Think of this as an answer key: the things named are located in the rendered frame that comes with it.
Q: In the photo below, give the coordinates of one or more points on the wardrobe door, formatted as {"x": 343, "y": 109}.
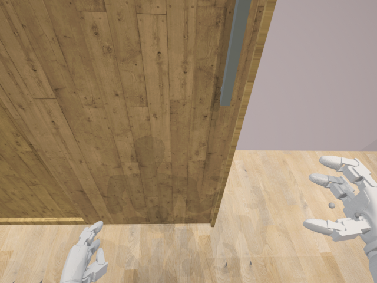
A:
{"x": 27, "y": 187}
{"x": 121, "y": 100}

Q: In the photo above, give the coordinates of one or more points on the handle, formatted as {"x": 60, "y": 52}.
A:
{"x": 241, "y": 12}

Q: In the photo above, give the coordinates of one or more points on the right robot forearm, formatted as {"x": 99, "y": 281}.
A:
{"x": 371, "y": 252}

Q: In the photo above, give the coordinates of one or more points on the left robot hand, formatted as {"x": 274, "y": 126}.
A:
{"x": 79, "y": 256}

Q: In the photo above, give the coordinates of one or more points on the right robot hand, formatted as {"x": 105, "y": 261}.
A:
{"x": 365, "y": 202}

